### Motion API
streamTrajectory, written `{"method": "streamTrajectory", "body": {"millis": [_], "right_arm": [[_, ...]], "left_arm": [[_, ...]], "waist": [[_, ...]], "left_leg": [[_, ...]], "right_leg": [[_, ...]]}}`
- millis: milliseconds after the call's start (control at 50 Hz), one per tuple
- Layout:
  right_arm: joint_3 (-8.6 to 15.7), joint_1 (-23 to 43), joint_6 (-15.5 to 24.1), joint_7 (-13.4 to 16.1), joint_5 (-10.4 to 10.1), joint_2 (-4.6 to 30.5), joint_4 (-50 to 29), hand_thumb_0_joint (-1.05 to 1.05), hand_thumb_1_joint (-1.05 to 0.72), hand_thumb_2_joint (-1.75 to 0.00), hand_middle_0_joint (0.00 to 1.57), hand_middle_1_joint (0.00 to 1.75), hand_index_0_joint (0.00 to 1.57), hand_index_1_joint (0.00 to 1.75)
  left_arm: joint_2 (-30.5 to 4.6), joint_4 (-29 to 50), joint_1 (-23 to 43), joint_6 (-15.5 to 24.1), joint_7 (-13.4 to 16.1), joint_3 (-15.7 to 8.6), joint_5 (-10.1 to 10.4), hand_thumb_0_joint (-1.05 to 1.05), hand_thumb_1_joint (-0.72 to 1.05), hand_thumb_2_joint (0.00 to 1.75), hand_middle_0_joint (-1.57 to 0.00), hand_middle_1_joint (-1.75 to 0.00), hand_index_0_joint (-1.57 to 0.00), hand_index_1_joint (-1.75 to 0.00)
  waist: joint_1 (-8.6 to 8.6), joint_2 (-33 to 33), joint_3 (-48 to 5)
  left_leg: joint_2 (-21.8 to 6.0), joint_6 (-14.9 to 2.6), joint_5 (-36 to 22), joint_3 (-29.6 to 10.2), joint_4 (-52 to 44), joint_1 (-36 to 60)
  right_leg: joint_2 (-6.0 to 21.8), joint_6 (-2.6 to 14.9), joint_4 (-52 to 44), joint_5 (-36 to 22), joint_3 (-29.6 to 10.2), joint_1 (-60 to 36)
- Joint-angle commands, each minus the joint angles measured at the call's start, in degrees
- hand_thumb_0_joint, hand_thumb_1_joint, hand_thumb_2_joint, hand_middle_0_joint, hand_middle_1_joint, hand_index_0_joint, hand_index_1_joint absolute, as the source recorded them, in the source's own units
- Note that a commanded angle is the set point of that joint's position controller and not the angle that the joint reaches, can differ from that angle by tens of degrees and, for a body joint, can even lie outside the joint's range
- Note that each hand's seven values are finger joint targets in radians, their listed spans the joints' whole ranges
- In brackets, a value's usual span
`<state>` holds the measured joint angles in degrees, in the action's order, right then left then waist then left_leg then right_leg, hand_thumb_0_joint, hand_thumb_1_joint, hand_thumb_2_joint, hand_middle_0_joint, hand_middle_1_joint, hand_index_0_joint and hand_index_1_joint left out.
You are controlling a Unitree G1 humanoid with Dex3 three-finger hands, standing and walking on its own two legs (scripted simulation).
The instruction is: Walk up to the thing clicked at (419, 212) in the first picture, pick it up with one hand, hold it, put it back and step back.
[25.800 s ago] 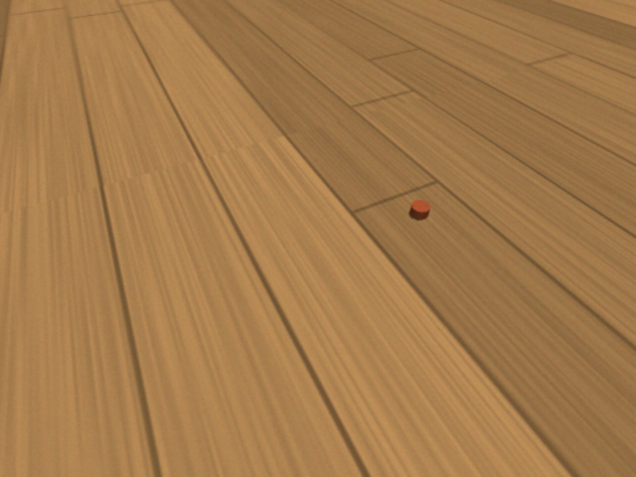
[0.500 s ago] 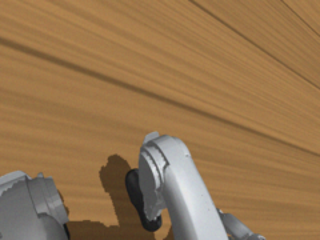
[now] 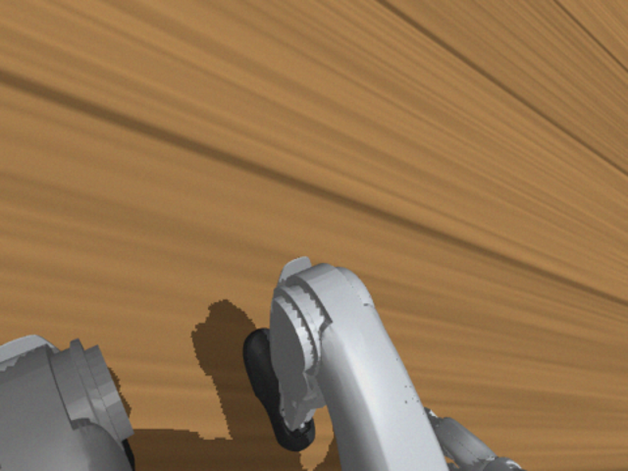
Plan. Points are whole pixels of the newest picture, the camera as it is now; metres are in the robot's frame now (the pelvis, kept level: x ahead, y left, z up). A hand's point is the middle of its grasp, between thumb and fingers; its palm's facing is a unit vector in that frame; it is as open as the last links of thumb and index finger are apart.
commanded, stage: open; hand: left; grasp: from above
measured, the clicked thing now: out of the picture +0.43 +0.38 -0.28
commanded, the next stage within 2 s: withdraw in 0.18 s
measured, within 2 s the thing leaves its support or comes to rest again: neither
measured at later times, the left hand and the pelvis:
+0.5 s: hand out of the picture +0.43 +0.38 -0.23, palm faces -0.35 -0.15 -0.92, open 14.0 cm; pelvis +0.00 +0.00 +0.00, yaw +0 degrees
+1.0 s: hand out of the picture +0.40 +0.38 -0.10, palm faces -0.48 -0.15 -0.86, open 14.0 cm; pelvis -0.01 -0.01 +0.05, yaw +7 degrees
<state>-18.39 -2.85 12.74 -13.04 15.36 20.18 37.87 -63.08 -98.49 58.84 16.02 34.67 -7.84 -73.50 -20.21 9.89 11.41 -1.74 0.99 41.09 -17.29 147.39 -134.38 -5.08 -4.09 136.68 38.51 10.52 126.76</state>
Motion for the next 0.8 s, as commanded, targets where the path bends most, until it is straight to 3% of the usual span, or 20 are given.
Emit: {"method": "streamTrajectory", "body": {"millis": [0, 160, 200, 240, 280, 340, 360, 380, 400, 420, 480, 500, 520, 560, 600, 640, 680, 700, 740, 780], "right_arm": [[5.37, -10.06, -0.18, 0.47, 0.23, 18.83, 0.56, 0.00, -0.89, -0.90, 0.20, 0.30, 0.20, 0.30], [5.62, -9.15, -0.29, 0.69, -0.44, 19.34, 0.65, 0.00, -0.89, -0.90, 0.20, 0.30, 0.20, 0.30], [5.06, -8.43, -0.16, 0.67, -0.24, 18.90, -0.11, 0.00, -0.89, -0.90, 0.20, 0.30, 0.20, 0.30], [5.36, -9.30, -0.19, 0.77, -0.19, 19.52, 0.13, 0.00, -0.88, -0.90, 0.20, 0.30, 0.20, 0.30], [5.46, -9.67, 0.09, 0.74, -0.52, 19.53, 0.14, 0.00, -0.89, -0.89, 0.20, 0.30, 0.20, 0.30], [5.95, -9.89, 0.26, 0.60, -0.55, 19.41, 0.38, 0.00, -0.90, -0.90, 0.20, 0.30, 0.20, 0.30], [5.89, -9.39, 0.54, 0.37, -0.61, 18.79, -0.47, 0.00, -0.90, -0.90, 0.20, 0.30, 0.20, 0.30], [6.38, -9.31, 0.59, 0.31, -0.77, 18.42, 0.11, 0.00, -0.90, -0.90, 0.20, 0.30, 0.20, 0.30], [7.22, -9.16, 0.24, 0.39, -0.86, 18.94, -0.04, 0.00, -0.90, -0.90, 0.20, 0.30, 0.20, 0.30], [7.67, -9.81, 0.16, 0.21, -1.06, 18.54, -0.45, 0.00, -0.90, -0.90, 0.20, 0.30, 0.20, 0.30], [10.20, -9.57, -0.69, -0.43, -2.10, 16.95, -0.46, 0.00, -0.90, -0.90, 0.20, 0.30, 0.20, 0.30], [10.91, -10.10, -1.00, -0.71, -2.48, 16.61, 0.05, 0.00, -0.90, -0.90, 0.20, 0.30, 0.20, 0.30], [11.83, -10.06, -1.48, -0.78, -3.08, 16.30, -0.14, 0.00, -0.90, -0.90, 0.20, 0.30, 0.20, 0.30], [13.42, -11.23, -2.74, -1.17, -4.32, 15.33, 0.39, 0.00, -0.90, -0.90, 0.20, 0.30, 0.20, 0.30], [14.45, -12.55, -4.05, -1.30, -5.51, 14.52, 0.82, 0.00, -0.89, -0.90, 0.20, 0.30, 0.20, 0.30], [15.33, -13.51, -5.05, -1.27, -6.51, 13.92, 0.75, 0.00, -0.90, -0.90, 0.20, 0.30, 0.20, 0.30], [16.04, -14.90, -6.07, -0.82, -7.33, 13.83, 0.41, 0.00, -0.90, -0.90, 0.20, 0.30, 0.20, 0.30], [16.60, -15.34, -6.58, -0.47, -7.76, 13.84, 0.31, 0.00, -0.90, -0.90, 0.20, 0.30, 0.20, 0.30], [17.26, -16.00, -7.61, 0.22, -8.40, 13.79, -0.13, 0.00, -0.90, -0.90, 0.20, 0.30, 0.20, 0.30], [17.75, -15.76, -8.82, 1.24, -9.10, 13.57, -0.77, 0.00, -0.90, -0.90, 0.20, 0.30, 0.20, 0.30]], "left_arm": [[-13.28, 7.24, 11.88, -0.31, 2.44, -0.34, 0.94, 0.00, -0.49, 0.94, -0.06, -1.03, -0.07, -1.01], [-13.47, 4.81, 11.63, -1.18, 2.31, -0.07, 0.73, 0.00, -0.49, 0.94, -0.06, -1.03, -0.07, -1.01], [-12.14, 6.54, 13.75, -0.77, 2.30, 1.43, 1.16, 0.00, -0.48, 0.93, -0.06, -1.04, -0.08, -1.02], [-13.15, 3.59, 11.51, -1.03, 2.36, 0.38, 0.83, 0.00, -0.47, 0.92, -0.06, -1.05, -0.08, -1.02], [-13.57, 5.10, 12.79, -0.92, 2.05, 0.28, 0.70, 0.00, -0.48, 0.95, -0.06, -1.03, -0.09, -1.00], [-15.61, 10.30, 14.47, -0.66, 2.05, -1.54, 0.84, 0.00, -0.50, 0.97, -0.06, -1.01, -0.08, -1.00], [-13.72, 13.22, 15.41, -0.53, 1.53, 0.11, 0.75, 0.00, -0.51, 0.97, -0.06, -1.02, -0.08, -1.00], [-13.88, 14.35, 14.67, -0.73, 1.23, -0.59, 1.26, 0.00, -0.51, 0.97, -0.06, -1.01, -0.07, -1.00], [-16.32, 15.41, 11.23, -1.18, 1.30, -3.29, 0.68, 0.00, -0.51, 0.98, -0.06, -1.01, -0.07, -1.00], [-15.54, 19.20, 12.91, -1.25, 0.70, -2.87, 1.06, 0.00, -0.51, 0.97, -0.06, -1.00, -0.07, -0.99], [-12.77, 27.10, 8.44, -3.12, -0.86, -4.62, 2.66, 0.00, -0.51, 0.98, -0.06, -1.00, -0.07, -0.99], [-11.43, 28.25, 8.25, -3.87, -1.49, -4.41, 3.20, 0.00, -0.52, 0.98, -0.06, -0.99, -0.07, -0.99], [-10.65, 30.38, 7.71, -4.63, -2.19, -4.68, 3.82, 0.00, -0.51, 0.98, -0.06, -0.99, -0.07, -0.98], [-6.60, 30.53, 6.41, -6.56, -4.80, -2.44, 4.10, 0.00, -0.52, 0.98, -0.06, -0.99, -0.07, -0.98], [-3.66, 31.16, 9.03, -8.24, -7.72, -0.44, 5.06, 0.00, -0.51, 0.98, -0.06, -0.99, -0.07, -0.99], [2.06, 27.70, 7.26, -9.60, -11.03, 2.74, 6.92, 0.00, -0.51, 0.98, -0.07, -1.00, -0.07, -0.99], [5.61, 27.14, 7.53, -9.97, -14.53, 5.15, 8.62, 0.00, -0.51, 0.99, -0.07, -1.01, -0.07, -1.01], [4.66, 29.71, 8.19, -9.76, -16.29, 4.96, 9.15, 0.00, -0.51, 0.99, -0.07, -1.02, -0.07, -1.01], [5.15, 32.01, 10.41, -9.35, -19.91, 5.77, 9.85, 0.00, -0.53, 1.01, -0.07, -1.02, -0.07, -1.02], [4.54, 32.61, 8.95, -8.79, -22.68, 5.61, 9.91, 0.00, -0.53, 1.01, -0.07, -1.02, -0.06, -1.02]], "waist": [[-2.04, -33.42, -38.59], [-2.28, -32.63, -35.75], [-2.43, -32.21, -36.12], [-2.95, -31.00, -33.91], [-2.81, -31.32, -34.41], [-1.63, -35.71, -39.86], [-1.73, -37.51, -40.33], [-0.89, -37.52, -41.52], [0.70, -39.68, -44.48], [0.97, -40.98, -45.94], [5.10, -46.62, -52.50], [5.16, -46.83, -52.36], [6.18, -46.24, -53.27], [5.96, -43.46, -51.85], [5.32, -38.76, -50.26], [4.53, -31.88, -46.25], [3.22, -26.19, -43.94], [4.31, -25.37, -45.39], [4.34, -24.31, -46.37], [5.54, -23.03, -46.23]], "left_leg": [[-2.30, -0.89, -15.48, 7.03, -15.21, 29.44], [-2.39, -0.77, -12.04, 6.38, -16.17, 28.87], [-2.31, -0.90, -11.35, 6.44, -16.01, 28.08], [-2.24, -1.16, -9.66, 6.76, -16.18, 26.48], [-2.23, -0.91, -9.90, 6.37, -16.27, 27.70], [-2.43, -0.28, -13.64, 5.88, -16.52, 32.89], [-2.32, -0.18, -14.51, 6.34, -16.56, 33.16], [-2.32, -0.03, -14.70, 6.40, -16.60, 34.15], [-2.38, 0.19, -16.04, 6.70, -17.40, 35.64], [-2.08, 0.36, -17.46, 7.01, -17.33, 35.99], [-1.79, 0.83, -21.81, 8.37, -18.92, 40.50], [-1.74, 0.79, -21.92, 8.81, -19.15, 40.02], [-1.58, 0.57, -21.21, 9.29, -19.44, 38.91], [-1.27, -0.20, -19.85, 10.40, -19.45, 35.83], [-0.89, -1.13, -16.72, 11.07, -19.96, 31.69], [-0.78, -1.95, -12.94, 10.80, -21.07, 27.98], [-0.34, -2.61, -9.66, 10.40, -22.72, 25.91], [-0.15, -2.68, -9.25, 10.34, -23.74, 26.29], [0.15, -2.71, -7.69, 10.08, -25.28, 26.90], [0.63, -2.50, -6.74, 10.13, -26.33, 27.23]], "right_leg": [[-1.79, 4.76, -11.02, -17.05, 6.32, -20.45], [-1.47, 5.02, -10.81, -13.89, 6.41, -17.38], [-1.55, 4.93, -11.11, -13.83, 6.56, -17.31], [-1.54, 4.81, -11.67, -12.38, 6.33, -17.29], [-1.21, 4.82, -10.83, -12.34, 6.48, -16.53], [-1.03, 5.01, -10.14, -14.91, 6.61, -17.46], [-1.00, 5.10, -9.95, -15.82, 6.41, -17.85], [-0.87, 5.05, -10.02, -16.07, 6.44, -17.86], [-1.18, 5.32, -10.24, -16.47, 6.25, -19.13], [-0.80, 5.32, -9.66, -17.64, 6.15, -18.44], [-0.56, 5.89, -10.07, -19.90, 5.03, -18.64], [-0.42, 5.92, -10.05, -20.09, 4.87, -17.89], [-0.49, 6.00, -10.55, -19.57, 4.53, -16.93], [-0.58, 5.99, -11.99, -19.13, 3.32, -16.37], [-0.48, 5.79, -14.03, -17.55, 2.28, -16.17], [-0.37, 5.64, -15.85, -14.52, 1.79, -15.07], [-0.26, 5.47, -17.98, -11.89, 1.37, -16.86], [-0.01, 5.46, -18.46, -11.17, 1.13, -18.28], [0.37, 5.64, -19.29, -9.40, 0.60, -19.04], [0.75, 6.05, -19.84, -7.64, 0.18, -19.20]]}}
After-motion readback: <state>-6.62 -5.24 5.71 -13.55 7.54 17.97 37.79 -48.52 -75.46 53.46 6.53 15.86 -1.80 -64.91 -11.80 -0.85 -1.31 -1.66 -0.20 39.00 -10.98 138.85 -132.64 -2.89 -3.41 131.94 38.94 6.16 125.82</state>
